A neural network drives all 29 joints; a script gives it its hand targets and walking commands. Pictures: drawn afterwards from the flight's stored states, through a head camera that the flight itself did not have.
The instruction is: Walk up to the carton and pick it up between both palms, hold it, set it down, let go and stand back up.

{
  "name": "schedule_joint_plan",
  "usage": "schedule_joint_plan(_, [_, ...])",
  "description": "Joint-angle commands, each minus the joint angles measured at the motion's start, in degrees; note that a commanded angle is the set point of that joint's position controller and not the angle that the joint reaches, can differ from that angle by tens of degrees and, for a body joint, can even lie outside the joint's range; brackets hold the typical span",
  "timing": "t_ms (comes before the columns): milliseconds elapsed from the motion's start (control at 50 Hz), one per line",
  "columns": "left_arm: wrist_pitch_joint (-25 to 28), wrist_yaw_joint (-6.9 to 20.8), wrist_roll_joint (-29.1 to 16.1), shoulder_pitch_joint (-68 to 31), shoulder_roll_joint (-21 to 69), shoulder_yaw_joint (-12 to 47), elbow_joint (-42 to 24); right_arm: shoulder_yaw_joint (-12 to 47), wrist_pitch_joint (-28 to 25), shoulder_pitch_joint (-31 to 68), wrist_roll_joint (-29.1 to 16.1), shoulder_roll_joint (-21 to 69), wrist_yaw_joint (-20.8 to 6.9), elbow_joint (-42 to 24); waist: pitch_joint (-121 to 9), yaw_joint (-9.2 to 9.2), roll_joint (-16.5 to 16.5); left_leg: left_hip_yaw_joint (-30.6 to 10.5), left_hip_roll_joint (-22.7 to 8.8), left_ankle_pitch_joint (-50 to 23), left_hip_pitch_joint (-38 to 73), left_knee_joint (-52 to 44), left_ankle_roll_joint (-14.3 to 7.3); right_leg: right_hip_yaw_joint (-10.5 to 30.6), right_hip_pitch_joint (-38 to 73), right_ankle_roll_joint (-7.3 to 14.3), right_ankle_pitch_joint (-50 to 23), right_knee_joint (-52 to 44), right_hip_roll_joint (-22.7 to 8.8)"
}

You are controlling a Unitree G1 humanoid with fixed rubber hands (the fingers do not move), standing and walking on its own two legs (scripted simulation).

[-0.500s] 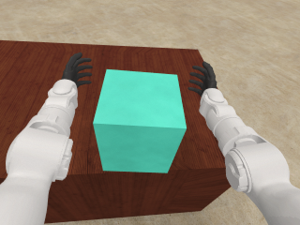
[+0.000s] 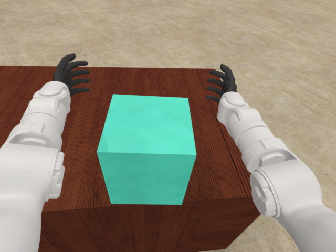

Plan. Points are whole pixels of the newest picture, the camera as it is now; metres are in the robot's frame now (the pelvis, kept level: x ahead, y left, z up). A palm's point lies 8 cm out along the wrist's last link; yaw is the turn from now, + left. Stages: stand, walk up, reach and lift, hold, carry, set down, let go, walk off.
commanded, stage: set down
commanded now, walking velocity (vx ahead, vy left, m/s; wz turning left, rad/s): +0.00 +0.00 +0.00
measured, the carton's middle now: (148, 151) +0.42 +0.01 +0.00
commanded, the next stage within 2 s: none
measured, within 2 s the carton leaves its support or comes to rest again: neither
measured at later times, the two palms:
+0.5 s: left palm (55, 126) +0.42 +0.22 +0.13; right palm (223, 134) +0.36 -0.16 +0.12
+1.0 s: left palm (51, 167) +0.36 +0.24 +0.06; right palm (219, 164) +0.31 -0.15 +0.06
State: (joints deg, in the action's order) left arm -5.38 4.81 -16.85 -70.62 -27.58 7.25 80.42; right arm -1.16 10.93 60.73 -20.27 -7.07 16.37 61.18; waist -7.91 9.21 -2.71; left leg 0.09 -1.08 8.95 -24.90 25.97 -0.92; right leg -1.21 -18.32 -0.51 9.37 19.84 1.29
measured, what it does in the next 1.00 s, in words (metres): stands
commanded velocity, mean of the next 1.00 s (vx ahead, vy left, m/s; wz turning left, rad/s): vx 0.00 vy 0.00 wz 0.00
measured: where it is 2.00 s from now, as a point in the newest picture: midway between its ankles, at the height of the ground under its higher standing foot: outside the picture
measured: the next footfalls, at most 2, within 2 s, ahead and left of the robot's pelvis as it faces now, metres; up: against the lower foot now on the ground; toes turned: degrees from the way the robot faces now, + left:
none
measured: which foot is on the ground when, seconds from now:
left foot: down 0.00-1.00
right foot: down 0.00-1.00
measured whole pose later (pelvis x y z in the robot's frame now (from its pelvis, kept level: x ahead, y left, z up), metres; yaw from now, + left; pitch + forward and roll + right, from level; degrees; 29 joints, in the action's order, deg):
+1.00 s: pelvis -0.02 +0.02 +0.00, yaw -1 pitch -1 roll -2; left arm -0.7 4.7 -14.7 -30.7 -21.3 1.4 46.9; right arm -3.2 1.5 22.6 -10.9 -0.7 16.4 35.1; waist 0.3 1.3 -2.1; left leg 2.2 -0.6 10.9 -17.1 28.9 -2.3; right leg 0.8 -11.4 -1.8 11.0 23.4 0.5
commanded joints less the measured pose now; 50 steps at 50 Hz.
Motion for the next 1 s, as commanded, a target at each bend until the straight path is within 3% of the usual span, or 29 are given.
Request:
schedule_joint_plan(0, [2.3, 1.0, 2.1, -18.4, -5.5, -3.8, -11.8, 0.9, -3.2, 16.4, 0.0, -6.5, 0.4, -11.7, -25.8, -1.17, 9.7, 0.7, 1.1, -20.2, 28.2, 1.1, 3.1, -2.2, 4.6, -0.1, -19.7, -1.5, 0.7])
schedule_joint_plan(160, [2.9, 1.3, 5.1, -10.3, -6.2, -9.9, -25.5, 0.7, -6.9, 7.2, 2.0, -3.9, 1.6, -23.7, -24.3, -3.12, 8.2, 2.2, 1.5, -19.9, 28.2, 0.8, 2.7, -1.6, 9.3, -1.1, -21.3, -1.0, 0.5])
schedule_joint_plan(220, [2.6, 0.7, 4.1, -10.3, -6.4, -10.1, -31.5, -0.5, -7.4, 6.4, 2.9, -3.8, 1.5, -29.2, -25.9, -3.54, 9.5, 2.6, 1.2, -19.3, 29.2, 1.3, 3.3, -1.8, 7.4, -0.7, -18.0, -1.0, 0.7])
schedule_joint_plan(320, [1.6, 0.5, 2.8, -6.2, -5.7, -9.7, -34.5, -1.8, -7.0, 2.6, 5.1, -2.9, 1.3, -33.4, -24.7, -3.8, 9.3, 2.7, 0.6, -15.8, 29.5, 1.3, 3.2, -1.9, 5.3, -0.4, -13.1, -1.1, 0.6])
schedule_joint_plan(420, [1.2, 0.4, 2.9, -3.1, -5.2, -9.4, -34.7, -2.1, -5.9, -1.1, 5.6, -1.9, 1.0, -31.7, -21.3, -4.58, 9.9, 2.6, 0.2, -10.0, 27.6, -0.3, 2.9, -1.7, 4.4, 0.1, -6.6, -1.3, 0.5])
schedule_joint_plan(520, [0.3, 1.2, 4.7, 3.9, -3.1, -9.8, -33.5, -1.1, -5.3, -7.4, 5.1, -1.0, 0.6, -27.4, -14.4, -4.83, 9.4, 2.0, -0.2, -8.3, 28.2, -1.7, 2.9, -1.7, 5.2, 0.5, -4.5, -2.3, 0.5])
schedule_joint_plan(620, [1.9, 1.6, 5.1, 8.1, -1.9, -9.7, -34.4, -1.4, -7.0, -10.1, 6.3, 0.1, 0.7, -28.9, -9.4, -5.44, 8.2, 1.7, -0.5, -3.4, 26.4, -3.2, 2.4, -1.7, 5.2, 0.7, -0.3, -2.7, 0.5])
schedule_joint_plan(720, [4.3, 0.3, 3.8, 9.4, -1.5, -8.9, -40.1, -3.6, -9.6, -11.5, 8.4, 0.2, 0.2, -34.6, -11.6, -5.97, 9.6, 1.3, -1.3, -0.3, 26.0, -3.1, 3.0, -2.3, 3.8, 0.8, 1.3, -1.3, 0.6])
schedule_joint_plan(880, [6.8, -0.3, 2.2, 15.7, -2.0, -8.2, -42.5, -3.1, -11.5, -17.3, 10.1, 1.5, -0.1, -36.1, -12.6, -6.88, 8.7, 0.8, -1.5, -0.1, 24.4, -2.2, 2.9, -1.4, 4.0, 0.9, 1.9, 0.0, 0.4])
schedule_joint_plan(980, [7.9, 0.2, 2.4, 22.0, -1.9, -8.9, -46.2, -1.4, -13.1, -23.1, 9.6, 1.9, 0.2, -37.1, -12.9, -7.77, 9.1, 0.6, -1.4, -5.7, 26.1, -0.8, 3.3, -0.6, 4.7, 1.1, 0.1, -0.2, 0.4])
